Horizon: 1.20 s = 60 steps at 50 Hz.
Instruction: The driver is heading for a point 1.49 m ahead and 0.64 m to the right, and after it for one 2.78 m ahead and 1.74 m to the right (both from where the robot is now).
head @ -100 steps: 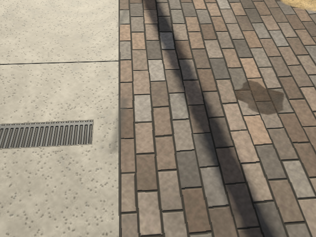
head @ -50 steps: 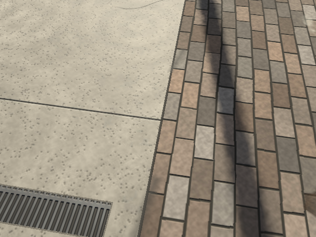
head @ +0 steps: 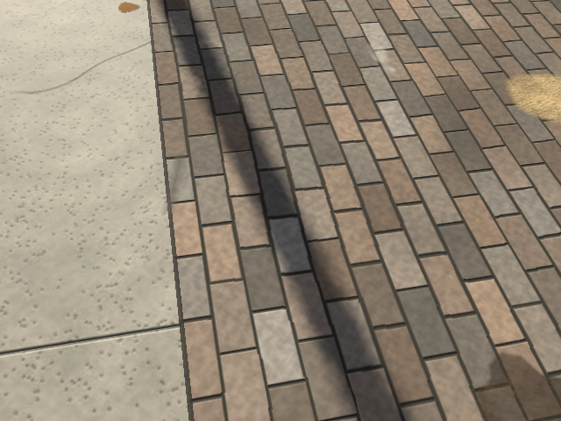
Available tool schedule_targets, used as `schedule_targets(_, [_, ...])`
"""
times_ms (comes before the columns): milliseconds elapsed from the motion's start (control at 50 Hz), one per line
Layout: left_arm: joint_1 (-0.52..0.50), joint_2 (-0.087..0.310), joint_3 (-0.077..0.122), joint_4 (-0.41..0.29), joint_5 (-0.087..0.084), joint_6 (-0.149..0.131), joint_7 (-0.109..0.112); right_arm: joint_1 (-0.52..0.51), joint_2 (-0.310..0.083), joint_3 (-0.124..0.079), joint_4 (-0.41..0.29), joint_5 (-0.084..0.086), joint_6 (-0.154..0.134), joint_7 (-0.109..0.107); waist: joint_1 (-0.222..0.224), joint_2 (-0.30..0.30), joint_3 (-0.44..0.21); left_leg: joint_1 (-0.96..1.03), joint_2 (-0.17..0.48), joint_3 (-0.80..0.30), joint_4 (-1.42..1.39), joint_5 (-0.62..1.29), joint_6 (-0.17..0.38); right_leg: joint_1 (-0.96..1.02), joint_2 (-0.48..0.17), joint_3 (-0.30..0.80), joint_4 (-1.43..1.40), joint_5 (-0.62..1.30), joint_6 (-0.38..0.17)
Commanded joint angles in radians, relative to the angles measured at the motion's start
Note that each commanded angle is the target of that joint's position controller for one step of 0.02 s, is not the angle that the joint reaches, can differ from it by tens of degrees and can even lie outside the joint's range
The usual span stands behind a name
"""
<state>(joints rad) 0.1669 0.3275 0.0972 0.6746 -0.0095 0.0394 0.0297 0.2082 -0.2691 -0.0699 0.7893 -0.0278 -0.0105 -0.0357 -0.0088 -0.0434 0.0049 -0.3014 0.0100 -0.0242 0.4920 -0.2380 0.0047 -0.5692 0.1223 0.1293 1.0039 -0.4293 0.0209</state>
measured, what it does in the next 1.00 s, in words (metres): steps on the spot, turning right: right foot, then left foot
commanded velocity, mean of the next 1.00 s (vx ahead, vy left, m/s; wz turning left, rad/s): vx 0.00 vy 0.00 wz -0.59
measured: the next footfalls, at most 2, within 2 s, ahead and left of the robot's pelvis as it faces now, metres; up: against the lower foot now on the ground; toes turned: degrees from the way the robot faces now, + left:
right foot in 0.34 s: +0.01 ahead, -0.15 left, +0.00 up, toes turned -14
left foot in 0.78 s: +0.11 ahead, +0.05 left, +0.00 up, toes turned -33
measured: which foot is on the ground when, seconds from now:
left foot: down 0.00-0.34, up 0.36-0.76, down 0.78-1.00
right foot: up 0.00-0.32, down 0.34-0.78, up 0.80-1.00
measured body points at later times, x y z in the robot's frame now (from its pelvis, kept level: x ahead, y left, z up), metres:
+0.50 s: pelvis -0.01 -0.04 +0.00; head +0.03 -0.08 +0.45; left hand +0.23 +0.18 -0.07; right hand +0.04 -0.37 -0.11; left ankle +0.02 +0.10 -0.65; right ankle -0.02 -0.14 -0.74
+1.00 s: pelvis +0.00 -0.02 +0.00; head +0.05 -0.03 +0.45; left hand +0.30 +0.14 -0.10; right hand -0.03 -0.33 -0.08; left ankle +0.08 +0.07 -0.74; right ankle -0.09 -0.12 -0.66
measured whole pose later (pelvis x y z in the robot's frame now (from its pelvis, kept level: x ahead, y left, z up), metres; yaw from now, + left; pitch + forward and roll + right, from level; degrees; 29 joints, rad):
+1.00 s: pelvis +0.00 -0.02 +0.00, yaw -36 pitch +2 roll +0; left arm 0.20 0.36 0.11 0.64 -0.02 0.07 0.02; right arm 0.16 -0.25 -0.06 0.67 -0.02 0.00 -0.03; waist -0.01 -0.04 0.05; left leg -0.25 0.03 0.04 0.45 -0.23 0.01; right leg -0.52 0.03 0.08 1.12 -0.43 0.09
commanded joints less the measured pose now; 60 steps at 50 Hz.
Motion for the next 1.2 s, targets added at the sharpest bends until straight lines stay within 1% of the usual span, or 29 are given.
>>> schedule_targets(20, [0.070, 0.083, 0.032, -0.034, -0.001, 0.009, 0.001, -0.102, -0.121, -0.020, -0.106, 0.017, -0.014, -0.013, 0.038, 0.155, -0.045, 0.135, 0.241, -0.173, -0.160, 0.341, 0.167, -0.114, -0.062, -0.014, 0.254, 0.032, 0.049])
schedule_targets(80, [-0.026, 0.051, 0.015, -0.093, -0.017, 0.009, -0.005, -0.027, -0.137, -0.026, -0.098, 0.010, 0.002, -0.025, -0.020, 0.200, -0.039, 0.230, 0.238, -0.109, -0.168, 0.362, 0.192, -0.152, -0.098, -0.068, 0.126, 0.080, 0.081])
schedule_targets(140, [-0.060, 0.035, 0.003, -0.129, -0.011, 0.008, -0.018, 0.000, -0.176, -0.042, -0.098, 0.014, 0.011, -0.026, -0.045, 0.221, -0.068, 0.276, 0.277, -0.083, -0.160, 0.385, 0.210, -0.086, -0.139, -0.097, -0.019, 0.055, 0.088])
schedule_targets(260, [-0.042, 0.052, 0.011, -0.153, -0.013, 0.020, -0.045, -0.032, -0.217, -0.063, -0.107, 0.039, 0.011, 0.001, -0.034, 0.247, -0.072, 0.208, 0.314, -0.012, -0.123, 0.398, 0.192, 0.140, -0.138, -0.189, -0.299, 0.064, 0.022])
schedule_targets(300, [0.019, 0.047, 0.019, -0.136, -0.013, 0.022, -0.053, -0.056, -0.212, -0.063, -0.103, 0.059, 0.009, 0.005, 0.011, 0.228, -0.079, 0.177, 0.300, 0.031, -0.040, 0.365, 0.140, 0.263, -0.112, -0.220, -0.506, 0.203, -0.030])
schedule_targets(320, [0.063, 0.068, 0.031, -0.119, -0.010, 0.021, -0.046, -0.012, -0.179, -0.056, -0.084, 0.059, 0.006, 0.009, 0.021, 0.174, -0.095, 0.109, 0.266, 0.082, 0.048, 0.289, 0.081, 0.390, -0.095, -0.197, -0.606, 0.314, -0.063])
schedule_targets(340, [0.109, 0.161, 0.059, -0.121, -0.011, 0.016, -0.032, 0.012, -0.128, -0.042, -0.089, 0.025, 0.004, 0.015, 0.017, -0.038, -0.122, -0.103, 0.178, 0.174, 0.288, 0.027, -0.013, 0.589, -0.253, 0.035, -0.631, 0.627, -0.126])
schedule_targets(360, [0.102, 0.258, 0.068, -0.152, 0.012, 0.006, -0.026, -0.036, -0.084, -0.020, -0.155, -0.017, -0.001, 0.014, 0.009, -0.288, -0.119, -0.402, 0.035, 0.156, 0.543, -0.455, -0.089, 0.653, -0.503, 0.375, -0.599, 0.933, -0.327])
schedule_targets(380, [0.139, 0.208, 0.057, -0.145, 0.035, -0.019, -0.036, -0.118, -0.139, -0.037, -0.168, 0.004, -0.005, 0.008, 0.093, -0.176, -0.195, -0.407, 0.024, -0.004, 0.702, -0.462, -0.088, 0.597, -0.522, 0.384, -0.633, 0.846, -0.409])
schedule_targets(400, [0.092, 0.183, 0.043, -0.136, 0.034, -0.036, -0.036, -0.130, -0.158, -0.043, -0.168, 0.028, -0.002, 0.006, 0.061, -0.135, -0.140, -0.420, 0.039, -0.030, 0.739, -0.377, -0.074, 0.556, -0.457, 0.288, -0.641, 0.755, -0.359])
schedule_targets(440, [-0.013, 0.132, 0.027, -0.143, -0.001, -0.037, -0.024, -0.103, -0.169, -0.052, -0.141, 0.017, 0.008, -0.008, 0.012, -0.079, -0.090, -0.410, 0.055, -0.046, 0.680, -0.225, -0.069, 0.479, -0.361, 0.192, -0.641, 0.644, -0.260])
schedule_targets(500, [-0.037, 0.127, 0.019, -0.147, 0.007, -0.028, -0.010, -0.059, -0.143, -0.049, -0.131, 0.015, 0.007, -0.003, -0.016, -0.083, -0.118, -0.312, 0.015, -0.030, 0.644, -0.121, -0.083, 0.410, -0.313, 0.157, -0.646, 0.651, -0.255])
schedule_targets(580, [-0.013, 0.145, 0.025, -0.137, 0.001, -0.021, 0.002, -0.103, -0.108, -0.032, -0.148, 0.020, 0.003, 0.002, 0.011, -0.094, -0.109, -0.272, -0.008, -0.044, 0.419, -0.092, -0.092, 0.416, -0.295, 0.204, -0.635, 0.515, -0.251])
schedule_targets(700, [-0.025, 0.161, 0.030, -0.143, -0.003, -0.008, -0.011, -0.111, -0.123, -0.035, -0.166, 0.034, -0.015, 0.024, 0.025, -0.126, -0.096, -0.133, -0.051, -0.056, 0.201, -0.137, -0.069, 0.372, -0.286, 0.345, -0.603, 0.461, -0.249])
schedule_targets(760, [-0.064, 0.149, 0.025, -0.150, -0.020, 0.000, -0.008, -0.044, -0.121, -0.041, -0.153, 0.034, -0.029, 0.034, -0.024, -0.119, -0.105, 0.022, -0.053, -0.040, -0.070, 0.023, -0.037, 0.355, -0.235, 0.372, -0.540, 0.465, -0.196])
schedule_targets(780, [-0.045, 0.121, 0.018, -0.152, -0.018, 0.001, -0.003, -0.017, -0.158, -0.053, -0.149, 0.025, -0.030, 0.031, -0.022, -0.075, -0.123, 0.139, 0.034, -0.091, -0.122, 0.127, -0.005, 0.282, -0.193, 0.340, -0.484, 0.337, -0.146])
schedule_targets(800, [0.015, 0.057, 0.001, -0.147, -0.002, -0.001, -0.005, -0.012, -0.222, -0.064, -0.164, 0.008, -0.022, 0.022, 0.020, 0.154, -0.150, 0.252, 0.254, -0.282, -0.148, 0.308, 0.080, 0.151, -0.076, 0.184, -0.255, 0.000, -0.080])
schedule_targets(820, [0.002, 0.115, 0.022, -0.174, -0.012, -0.012, -0.003, -0.016, -0.252, -0.069, -0.154, -0.021, -0.019, 0.028, 0.026, 0.364, -0.088, 0.192, 0.403, -0.504, -0.183, 0.426, 0.256, -0.030, 0.020, 0.034, -0.061, -0.254, -0.027])
schedule_targets(840, [0.028, 0.187, 0.046, -0.148, -0.001, -0.016, -0.002, -0.054, -0.195, -0.055, -0.179, -0.011, -0.024, 0.025, 0.026, 0.251, -0.076, 0.170, 0.407, -0.458, -0.182, 0.399, 0.287, -0.042, -0.055, 0.051, 0.124, -0.204, 0.008])
schedule_targets(860, [0.037, 0.196, 0.056, -0.123, -0.010, -0.009, -0.004, -0.099, -0.149, -0.042, -0.188, -0.002, -0.022, 0.019, 0.041, 0.195, -0.059, 0.148, 0.339, -0.345, -0.168, 0.356, 0.241, -0.043, -0.066, 0.037, 0.189, -0.132, 0.025])
schedule_targets(880, [0.058, 0.168, 0.053, -0.097, -0.012, 0.005, 0.000, -0.129, -0.134, -0.036, -0.199, 0.008, -0.019, 0.014, 0.049, 0.162, -0.047, 0.144, 0.278, -0.257, -0.161, 0.304, 0.199, -0.044, -0.074, 0.020, 0.227, -0.078, 0.045])
schedule_targets(900, [0.056, 0.146, 0.048, -0.096, -0.011, 0.014, 0.000, -0.137, -0.128, -0.032, -0.199, 0.020, -0.016, 0.008, 0.039, 0.165, -0.031, 0.151, 0.263, -0.215, -0.159, 0.317, 0.196, -0.069, -0.080, 0.010, 0.261, -0.028, 0.061])
schedule_targets(960, [-0.005, 0.080, 0.024, -0.125, -0.020, 0.015, -0.009, -0.083, -0.135, -0.031, -0.186, 0.010, 0.001, -0.007, -0.005, 0.196, -0.036, 0.191, 0.224, -0.113, -0.169, 0.346, 0.206, -0.064, -0.097, -0.060, 0.154, 0.024, 0.086])
schedule_targets(1020, [-0.039, 0.043, 0.001, -0.145, -0.004, 0.009, -0.016, -0.057, -0.170, -0.041, -0.173, 0.014, 0.012, -0.003, -0.027, 0.213, -0.080, 0.234, 0.250, -0.094, -0.148, 0.390, 0.226, 0.025, -0.123, -0.083, -0.038, -0.021, 0.084])
schedule_targets(1100, [-0.012, 0.052, -0.003, -0.134, -0.003, 0.007, -0.026, -0.064, -0.198, -0.046, -0.159, 0.039, 0.017, 0.016, -0.024, 0.243, -0.090, 0.192, 0.269, -0.086, -0.123, 0.406, 0.226, 0.199, -0.115, -0.145, -0.294, 0.015, 0.051])
schedule_targets(1140, [0.058, 0.043, -0.002, -0.100, -0.001, 0.005, -0.031, -0.080, -0.184, -0.036, -0.148, 0.057, 0.018, 0.019, 0.020, 0.224, -0.084, 0.141, 0.247, -0.063, -0.068, 0.367, 0.185, 0.346, -0.094, -0.177, -0.556, 0.211, 0.008])
schedule_targets(1160, [0.070, 0.058, 0.000, -0.096, 0.003, 0.004, -0.030, -0.030, -0.153, -0.024, -0.123, 0.059, 0.012, 0.022, 0.023, 0.188, -0.082, 0.082, 0.221, -0.039, -0.036, 0.290, 0.124, 0.453, -0.103, -0.146, -0.669, 0.320, -0.021])
schedule_targets(1180, [0.086, 0.115, 0.008, -0.106, 0.008, 0.003, -0.020, 0.009, -0.097, -0.003, -0.122, 0.024, 0.002, 0.030, -0.004, 0.022, -0.133, -0.026, 0.147, 0.033, 0.099, 0.074, 0.025, 0.602, -0.256, 0.050, -0.669, 0.558, -0.061])
schedule_targets(1200, [0.023, 0.159, 0.005, -0.130, 0.026, 0.002, -0.013, 0.019, -0.049, 0.017, -0.144, -0.012, -0.008, 0.038, -0.048, -0.210, -0.117, -0.160, 0.060, 0.088, 0.197, -0.289, -0.061, 0.577, -0.441, 0.228, -0.631, 0.751, -0.203])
